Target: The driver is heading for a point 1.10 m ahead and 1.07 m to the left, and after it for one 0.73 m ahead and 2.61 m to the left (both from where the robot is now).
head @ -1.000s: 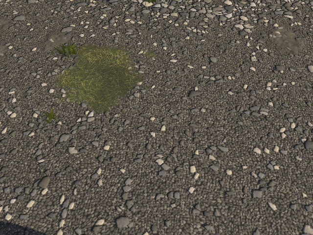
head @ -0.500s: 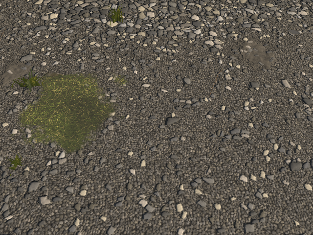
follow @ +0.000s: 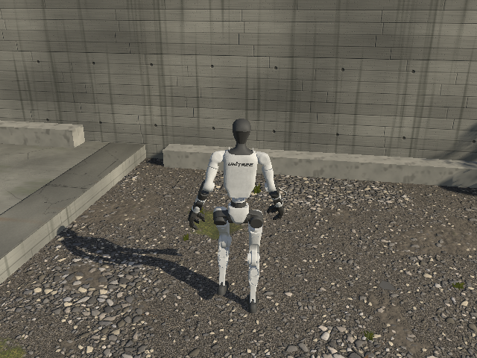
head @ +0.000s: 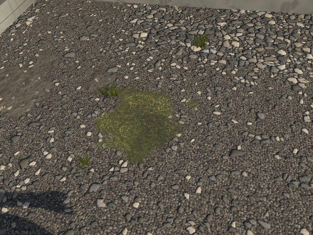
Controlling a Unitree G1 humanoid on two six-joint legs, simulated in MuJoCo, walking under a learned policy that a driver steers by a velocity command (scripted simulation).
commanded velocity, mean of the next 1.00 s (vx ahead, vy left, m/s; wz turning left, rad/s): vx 0.47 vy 0.00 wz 0.59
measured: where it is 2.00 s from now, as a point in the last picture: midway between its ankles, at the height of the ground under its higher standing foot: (57, 175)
